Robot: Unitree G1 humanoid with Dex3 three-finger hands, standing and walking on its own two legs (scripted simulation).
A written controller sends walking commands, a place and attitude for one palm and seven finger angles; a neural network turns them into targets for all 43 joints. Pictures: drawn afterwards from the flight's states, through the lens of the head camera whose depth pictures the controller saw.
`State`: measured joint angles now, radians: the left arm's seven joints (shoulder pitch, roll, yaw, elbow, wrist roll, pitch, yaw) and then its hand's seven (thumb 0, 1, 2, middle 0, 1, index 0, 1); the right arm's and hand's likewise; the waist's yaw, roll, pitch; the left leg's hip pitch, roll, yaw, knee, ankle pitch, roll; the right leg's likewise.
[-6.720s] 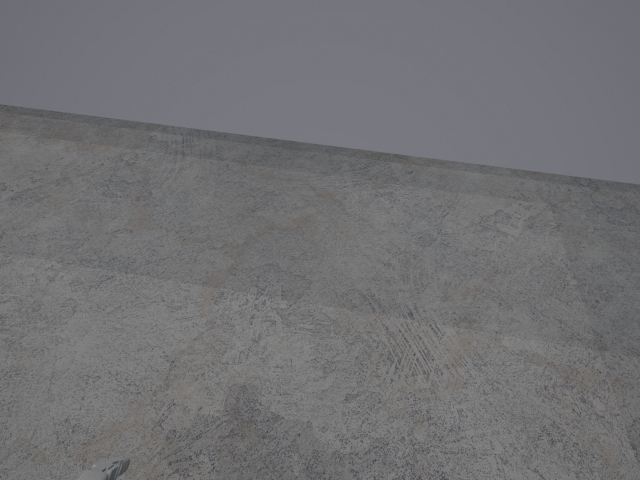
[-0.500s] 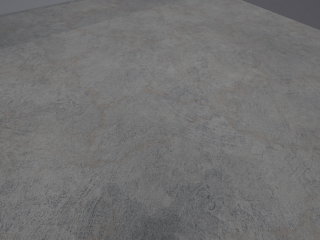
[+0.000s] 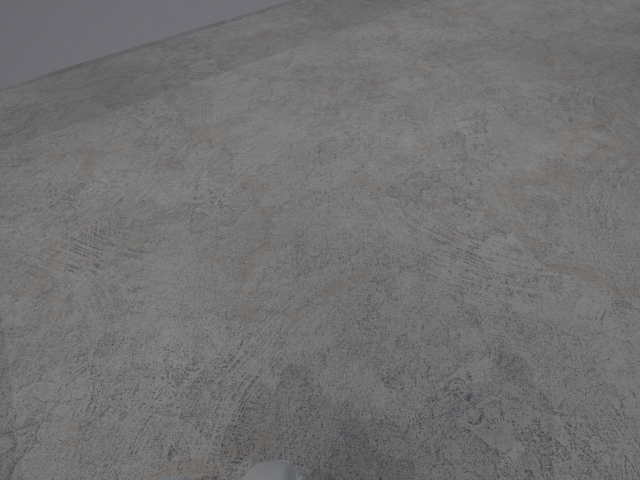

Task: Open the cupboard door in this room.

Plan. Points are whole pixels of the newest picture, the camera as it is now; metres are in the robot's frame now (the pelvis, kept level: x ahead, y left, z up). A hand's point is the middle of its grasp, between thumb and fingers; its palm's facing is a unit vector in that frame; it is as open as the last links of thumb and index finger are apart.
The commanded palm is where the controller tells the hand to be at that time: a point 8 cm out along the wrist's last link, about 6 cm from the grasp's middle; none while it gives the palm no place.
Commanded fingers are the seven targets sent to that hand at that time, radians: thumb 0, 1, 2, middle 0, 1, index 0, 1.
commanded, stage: turn or walk to find it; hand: left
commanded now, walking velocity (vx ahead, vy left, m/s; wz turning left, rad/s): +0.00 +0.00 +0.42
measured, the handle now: out of the picture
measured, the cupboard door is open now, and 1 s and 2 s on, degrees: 0 0 0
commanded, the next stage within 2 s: none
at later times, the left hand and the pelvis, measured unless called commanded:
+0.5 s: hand out of the picture -0.03 +0.27 -0.17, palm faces +0.24 -0.94 -0.24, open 7.4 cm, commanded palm none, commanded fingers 0.00 0.90 0.90 -0.20 -0.30 -0.20 -0.30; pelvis -0.03 +0.05 +0.00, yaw +12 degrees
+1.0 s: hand out of the picture -0.06 +0.20 -0.15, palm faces +0.43 -0.86 -0.26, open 7.3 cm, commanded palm none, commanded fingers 0.00 0.90 0.90 -0.20 -0.30 -0.20 -0.30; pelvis -0.04 +0.00 +0.00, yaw +26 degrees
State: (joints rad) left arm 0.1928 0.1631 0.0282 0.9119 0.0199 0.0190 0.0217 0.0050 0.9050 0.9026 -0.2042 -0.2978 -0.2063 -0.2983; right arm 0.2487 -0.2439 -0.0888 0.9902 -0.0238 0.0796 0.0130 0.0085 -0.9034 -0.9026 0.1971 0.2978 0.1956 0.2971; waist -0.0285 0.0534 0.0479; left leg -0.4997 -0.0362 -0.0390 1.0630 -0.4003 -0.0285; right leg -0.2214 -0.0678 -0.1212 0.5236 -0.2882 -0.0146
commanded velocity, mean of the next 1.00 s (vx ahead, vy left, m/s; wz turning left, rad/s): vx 0.00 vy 0.00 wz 0.42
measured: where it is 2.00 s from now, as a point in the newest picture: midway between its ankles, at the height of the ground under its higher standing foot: outside the picture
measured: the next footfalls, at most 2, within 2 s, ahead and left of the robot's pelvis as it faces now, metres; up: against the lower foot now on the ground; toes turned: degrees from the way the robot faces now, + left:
left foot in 0.28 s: +0.00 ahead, +0.16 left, +0.00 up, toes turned +13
right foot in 0.72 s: +0.03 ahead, -0.08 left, +0.00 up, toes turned +14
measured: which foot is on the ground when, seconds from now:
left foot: up 0.00-0.26, down 0.28-0.74, up 0.76-1.00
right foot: down 0.00-0.28, up 0.30-0.70, down 0.72-1.00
